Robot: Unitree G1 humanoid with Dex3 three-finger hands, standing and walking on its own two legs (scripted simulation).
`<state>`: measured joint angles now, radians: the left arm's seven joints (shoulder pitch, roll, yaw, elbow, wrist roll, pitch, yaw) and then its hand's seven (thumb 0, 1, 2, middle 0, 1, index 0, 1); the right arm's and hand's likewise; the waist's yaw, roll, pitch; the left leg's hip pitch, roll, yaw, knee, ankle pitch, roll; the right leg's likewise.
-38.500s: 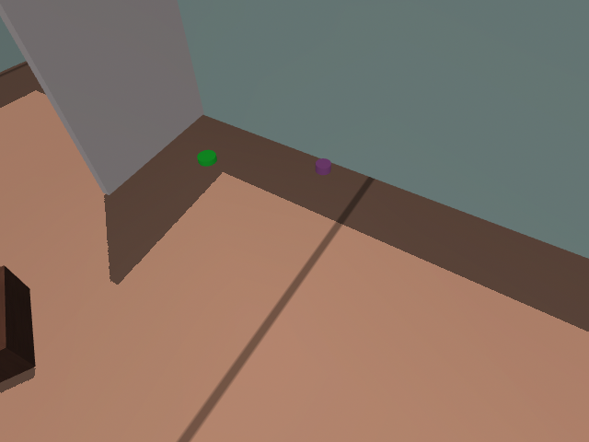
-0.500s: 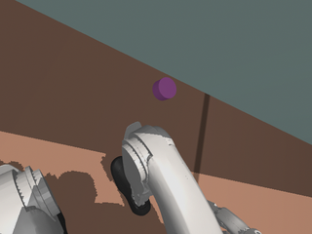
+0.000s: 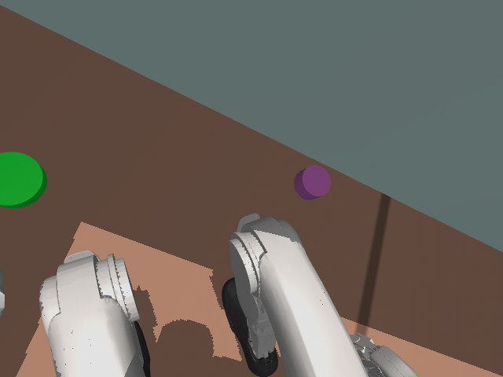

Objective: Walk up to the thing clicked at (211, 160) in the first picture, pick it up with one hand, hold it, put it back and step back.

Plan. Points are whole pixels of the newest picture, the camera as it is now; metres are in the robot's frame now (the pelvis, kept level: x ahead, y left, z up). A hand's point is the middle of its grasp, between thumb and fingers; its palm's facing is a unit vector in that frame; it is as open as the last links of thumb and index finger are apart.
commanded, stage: withdraw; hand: left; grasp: from above
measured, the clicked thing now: (13, 180) +0.46 +0.33 -0.31
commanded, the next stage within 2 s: home in 0.50 s
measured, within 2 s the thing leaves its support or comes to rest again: neither
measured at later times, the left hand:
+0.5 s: hand out of the picture +0.44 +0.32 -0.14, palm faces -0.48 -0.10 -0.87, open 14.1 cm
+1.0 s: hand out of the picture +0.41 +0.32 -0.05, palm faces -0.30 -0.40 -0.87, open 10.3 cm
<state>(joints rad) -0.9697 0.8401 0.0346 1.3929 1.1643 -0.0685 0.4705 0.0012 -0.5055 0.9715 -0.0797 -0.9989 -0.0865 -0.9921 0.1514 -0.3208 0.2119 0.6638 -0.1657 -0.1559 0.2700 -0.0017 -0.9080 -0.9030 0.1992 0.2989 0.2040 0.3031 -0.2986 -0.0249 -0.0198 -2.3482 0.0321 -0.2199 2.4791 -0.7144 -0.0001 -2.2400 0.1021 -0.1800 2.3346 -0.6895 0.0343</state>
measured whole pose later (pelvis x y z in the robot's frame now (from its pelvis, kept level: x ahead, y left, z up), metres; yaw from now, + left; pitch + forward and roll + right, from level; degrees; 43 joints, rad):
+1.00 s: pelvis +0.00 +0.00 +0.07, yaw +7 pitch +36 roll -8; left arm -0.71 0.59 0.04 0.96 0.80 0.03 0.15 0.00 0.28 0.89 -0.22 -0.51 -0.21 -0.52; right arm 0.20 -0.26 0.06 0.65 -0.04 0.02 0.12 0.00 -0.90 -0.90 0.20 0.30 0.21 0.30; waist -0.16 0.06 -0.17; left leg -2.17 0.02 -0.11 2.21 -0.68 0.01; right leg -2.09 0.06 -0.08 2.14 -0.70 0.02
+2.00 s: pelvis +0.08 +0.02 +0.39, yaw +15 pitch +12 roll -3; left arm 0.51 0.23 0.03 -0.13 -0.07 0.44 0.05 0.01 0.90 0.89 -0.20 -0.30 -0.20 -0.30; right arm 0.32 -0.22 0.04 0.52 0.03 -0.18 -0.19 0.01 -0.90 -0.90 0.20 0.30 0.20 0.30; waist -0.07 0.06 -0.20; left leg -0.76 0.01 -0.06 1.03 -0.49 0.01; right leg -0.68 0.03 -0.03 0.95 -0.49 0.01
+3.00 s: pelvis +0.07 +0.01 +0.39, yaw +15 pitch +10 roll -3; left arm 0.50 0.23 0.02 -0.13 -0.05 0.45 0.01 0.01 0.90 0.89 -0.20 -0.30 -0.20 -0.30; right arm 0.30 -0.22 0.04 0.53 0.01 -0.24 -0.18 0.01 -0.90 -0.90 0.20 0.30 0.21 0.30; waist -0.04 0.05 -0.16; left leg -0.72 0.00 -0.06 1.02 -0.48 0.01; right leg -0.64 0.03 -0.03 0.96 -0.49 0.01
